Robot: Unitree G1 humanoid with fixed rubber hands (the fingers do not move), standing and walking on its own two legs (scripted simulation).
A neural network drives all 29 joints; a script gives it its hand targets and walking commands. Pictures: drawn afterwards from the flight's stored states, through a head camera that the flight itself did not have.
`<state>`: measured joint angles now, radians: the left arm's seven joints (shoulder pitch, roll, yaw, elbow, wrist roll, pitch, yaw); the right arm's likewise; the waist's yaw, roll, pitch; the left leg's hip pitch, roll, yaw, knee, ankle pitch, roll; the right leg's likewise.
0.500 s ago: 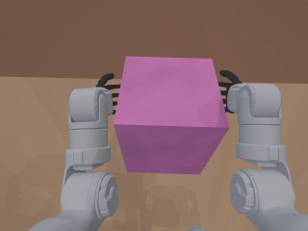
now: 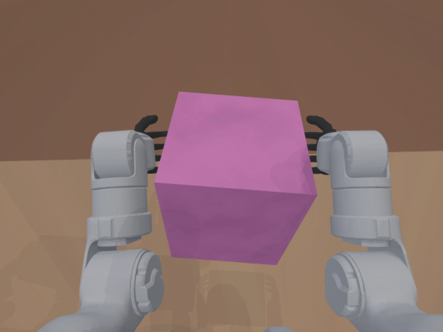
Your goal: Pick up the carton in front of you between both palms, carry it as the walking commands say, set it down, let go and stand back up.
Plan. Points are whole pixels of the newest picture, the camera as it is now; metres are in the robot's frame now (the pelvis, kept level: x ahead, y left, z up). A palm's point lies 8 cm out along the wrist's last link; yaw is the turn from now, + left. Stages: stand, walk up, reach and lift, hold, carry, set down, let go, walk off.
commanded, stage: carry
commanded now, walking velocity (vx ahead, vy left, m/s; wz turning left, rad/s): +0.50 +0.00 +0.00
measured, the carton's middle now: (230, 183) +0.38 -0.01 +0.06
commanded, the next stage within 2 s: none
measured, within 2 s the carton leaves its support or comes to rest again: neither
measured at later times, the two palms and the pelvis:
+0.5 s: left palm (146, 46) +0.66 +0.14 +0.19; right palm (279, 33) +0.70 -0.16 +0.19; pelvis +0.30 -0.04 +0.04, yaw +1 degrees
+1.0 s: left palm out of the picture +1.00 +0.12 +0.24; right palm out of the picture +0.98 -0.17 +0.23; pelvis +0.60 +0.00 +0.06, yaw +0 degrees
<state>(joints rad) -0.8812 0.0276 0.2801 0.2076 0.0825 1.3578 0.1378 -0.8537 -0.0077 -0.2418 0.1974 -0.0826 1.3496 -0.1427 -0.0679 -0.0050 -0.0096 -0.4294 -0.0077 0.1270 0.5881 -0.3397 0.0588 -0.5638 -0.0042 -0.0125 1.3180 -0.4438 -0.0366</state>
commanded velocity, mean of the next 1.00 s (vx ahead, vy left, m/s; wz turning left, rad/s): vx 0.50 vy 0.00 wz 0.00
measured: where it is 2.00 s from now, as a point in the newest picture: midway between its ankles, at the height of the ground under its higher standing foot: (214, 143)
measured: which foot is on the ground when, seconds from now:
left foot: down 0.00-0.28, up 0.30-0.64, down 0.66-1.00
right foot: up 0.00-0.22, down 0.24-0.68, up 0.70-1.00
